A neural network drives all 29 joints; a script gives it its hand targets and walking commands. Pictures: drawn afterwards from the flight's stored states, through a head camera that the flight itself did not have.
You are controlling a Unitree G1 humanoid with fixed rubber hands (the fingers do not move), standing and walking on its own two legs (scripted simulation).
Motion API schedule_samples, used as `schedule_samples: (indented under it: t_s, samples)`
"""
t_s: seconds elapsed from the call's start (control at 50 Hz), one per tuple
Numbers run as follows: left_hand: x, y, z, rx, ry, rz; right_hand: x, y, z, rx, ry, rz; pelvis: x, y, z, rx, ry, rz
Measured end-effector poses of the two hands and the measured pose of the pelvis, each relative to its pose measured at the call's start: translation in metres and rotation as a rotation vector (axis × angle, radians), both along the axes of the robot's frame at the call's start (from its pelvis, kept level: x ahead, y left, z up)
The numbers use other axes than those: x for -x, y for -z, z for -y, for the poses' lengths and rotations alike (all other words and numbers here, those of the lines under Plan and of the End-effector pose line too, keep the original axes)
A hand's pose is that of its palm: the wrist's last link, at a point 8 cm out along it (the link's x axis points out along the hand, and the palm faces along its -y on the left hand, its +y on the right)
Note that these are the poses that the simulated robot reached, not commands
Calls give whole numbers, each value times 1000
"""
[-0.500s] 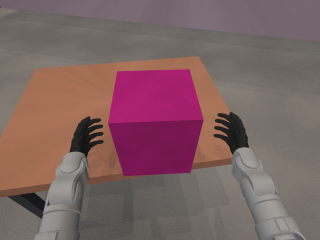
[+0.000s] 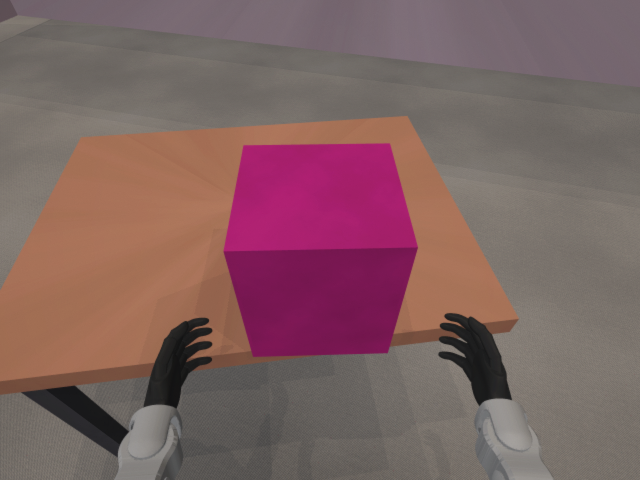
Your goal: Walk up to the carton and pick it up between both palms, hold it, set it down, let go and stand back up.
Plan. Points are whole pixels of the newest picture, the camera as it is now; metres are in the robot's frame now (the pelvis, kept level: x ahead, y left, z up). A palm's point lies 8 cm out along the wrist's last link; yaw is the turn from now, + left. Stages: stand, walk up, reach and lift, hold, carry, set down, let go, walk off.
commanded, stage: set down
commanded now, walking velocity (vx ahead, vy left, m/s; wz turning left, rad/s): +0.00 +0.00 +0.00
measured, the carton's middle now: (318, 254) +0.43 +0.03 +0.04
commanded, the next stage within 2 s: let go in 0.90 s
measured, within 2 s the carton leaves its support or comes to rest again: neither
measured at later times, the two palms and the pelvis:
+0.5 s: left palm (165, 443) +0.19 +0.22 -0.04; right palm (501, 441) +0.19 -0.20 -0.04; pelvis +0.00 +0.00 +0.00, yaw -1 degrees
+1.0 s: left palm (159, 471) +0.17 +0.23 -0.08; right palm out of the picture +0.16 -0.22 -0.08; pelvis +0.01 +0.00 +0.00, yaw -1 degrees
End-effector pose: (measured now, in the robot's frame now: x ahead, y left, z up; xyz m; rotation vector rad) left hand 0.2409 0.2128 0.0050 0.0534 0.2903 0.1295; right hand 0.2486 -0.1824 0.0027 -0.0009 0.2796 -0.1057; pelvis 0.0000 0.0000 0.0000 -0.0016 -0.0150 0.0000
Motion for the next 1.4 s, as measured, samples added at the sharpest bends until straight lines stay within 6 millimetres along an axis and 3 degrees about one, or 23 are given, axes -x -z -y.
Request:
schedule_samples:
  t_s: [0.34,0.58,0.84,1.08,1.4]
  samples:
    - [46,41,-1,-21,10,-171,46,39,7,45,-2,-142,-1,1,-4,4,4,49]
    - [51,50,-5,-63,25,-280,58,49,20,81,-15,-227,-4,0,-3,4,12,56]
    - [75,76,-11,-75,23,-463,85,74,34,122,-26,-372,-8,0,-1,1,21,57]
    - [69,81,-16,-95,27,-519,90,81,40,138,-30,-421,-7,1,0,0,24,40]
    - [71,84,-8,-93,38,-539,97,86,49,154,-34,-438,-1,2,0,-3,22,35]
